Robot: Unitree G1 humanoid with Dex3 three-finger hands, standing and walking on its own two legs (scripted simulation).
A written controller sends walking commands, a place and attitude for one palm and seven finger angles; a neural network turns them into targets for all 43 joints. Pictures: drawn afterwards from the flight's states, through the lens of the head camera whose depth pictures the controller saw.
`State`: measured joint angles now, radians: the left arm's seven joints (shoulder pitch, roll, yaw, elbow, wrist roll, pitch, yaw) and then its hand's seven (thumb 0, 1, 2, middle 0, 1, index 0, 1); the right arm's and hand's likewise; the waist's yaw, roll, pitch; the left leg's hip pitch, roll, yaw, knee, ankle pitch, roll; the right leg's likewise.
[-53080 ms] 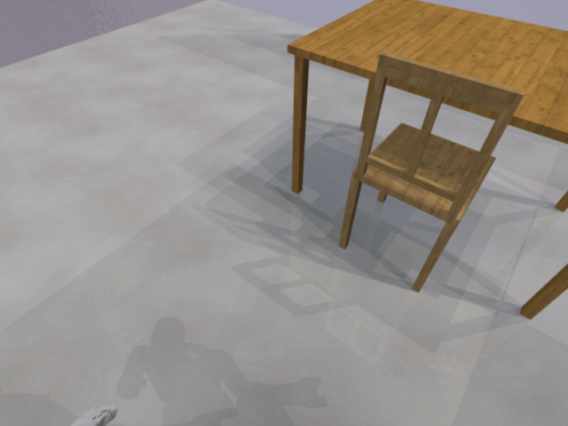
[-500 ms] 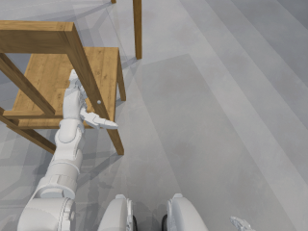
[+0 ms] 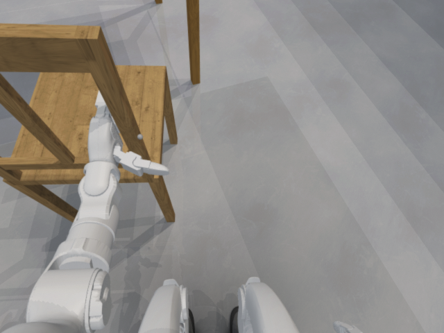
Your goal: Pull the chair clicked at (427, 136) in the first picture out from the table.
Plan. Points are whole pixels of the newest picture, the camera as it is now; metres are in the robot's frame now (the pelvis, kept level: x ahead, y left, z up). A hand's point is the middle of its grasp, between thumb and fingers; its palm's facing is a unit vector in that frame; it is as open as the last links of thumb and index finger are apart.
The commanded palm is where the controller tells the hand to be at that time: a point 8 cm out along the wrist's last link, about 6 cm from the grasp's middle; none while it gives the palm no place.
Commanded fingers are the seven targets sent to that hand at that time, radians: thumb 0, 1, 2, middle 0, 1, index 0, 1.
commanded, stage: push the fingers through the gap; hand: left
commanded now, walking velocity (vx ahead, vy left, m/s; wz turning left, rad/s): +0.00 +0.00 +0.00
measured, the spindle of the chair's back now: (34, 124) +0.49 +0.33 +0.01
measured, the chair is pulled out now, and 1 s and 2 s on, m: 0.47 0.47 0.51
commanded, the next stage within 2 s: hook a spindle and tug to test in 0.10 s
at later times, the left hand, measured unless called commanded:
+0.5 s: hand (138, 136) +0.46 +0.14 +0.03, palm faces +0.01 -1.00 -0.01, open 16.0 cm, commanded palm +0.43 +0.18 +0.03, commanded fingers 0.00 -0.44 0.32 -0.34 -0.96 -0.34 -0.96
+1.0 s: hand (134, 132) +0.46 +0.14 +0.03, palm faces +0.01 -1.00 +0.00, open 6.9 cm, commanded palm +0.44 +0.18 +0.03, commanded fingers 0.00 0.90 0.90 -0.50 -1.45 -0.50 -1.45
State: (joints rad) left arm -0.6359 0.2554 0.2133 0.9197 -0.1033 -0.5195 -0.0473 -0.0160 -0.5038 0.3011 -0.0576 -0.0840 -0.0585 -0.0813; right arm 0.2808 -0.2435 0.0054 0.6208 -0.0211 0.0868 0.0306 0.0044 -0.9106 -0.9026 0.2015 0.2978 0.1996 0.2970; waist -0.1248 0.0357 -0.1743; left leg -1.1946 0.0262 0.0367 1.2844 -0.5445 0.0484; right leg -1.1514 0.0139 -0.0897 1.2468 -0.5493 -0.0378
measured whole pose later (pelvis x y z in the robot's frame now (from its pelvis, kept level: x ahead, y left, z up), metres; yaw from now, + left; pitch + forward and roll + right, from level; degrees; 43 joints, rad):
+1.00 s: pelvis +0.01 +0.01 +0.00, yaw +0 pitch +27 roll -3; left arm -0.63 0.25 0.19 0.89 -0.12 -0.51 -0.05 0.00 0.42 0.70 -0.45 -1.41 -0.46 -1.41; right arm 0.28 -0.24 0.00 0.62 -0.02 0.10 0.04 0.00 -0.91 -0.90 0.20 0.30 0.20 0.30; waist -0.11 0.03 -0.18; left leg -1.19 0.02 0.03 1.28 -0.56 0.06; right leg -1.13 0.01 -0.09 1.23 -0.56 -0.03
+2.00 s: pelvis +0.04 +0.01 +0.07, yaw +0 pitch +18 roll -1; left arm -0.34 0.17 0.07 0.72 -0.12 -0.25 0.09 0.05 0.65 0.78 -0.30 -1.18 -0.45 -1.45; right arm 0.26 -0.21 0.04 0.53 0.06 0.20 -0.07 0.01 -0.91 -0.90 0.20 0.30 0.20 0.30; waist -0.08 0.02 -0.10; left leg -0.77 0.00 0.07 0.90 -0.45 0.06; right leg -0.74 0.01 -0.04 0.88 -0.44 0.00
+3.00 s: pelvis -0.02 +0.02 +0.11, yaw -2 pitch +1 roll +0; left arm -0.24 0.09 -0.11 0.90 -0.05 -0.19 0.08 0.13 0.60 0.76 -0.27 -1.20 -0.50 -1.45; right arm 0.28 -0.21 0.05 0.65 0.04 0.06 -0.14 0.01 -0.91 -0.90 0.20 0.30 0.20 0.30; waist -0.04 0.00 0.04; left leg -0.33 -0.01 0.12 0.52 -0.22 0.07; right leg -0.33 0.00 -0.02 0.53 -0.24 0.00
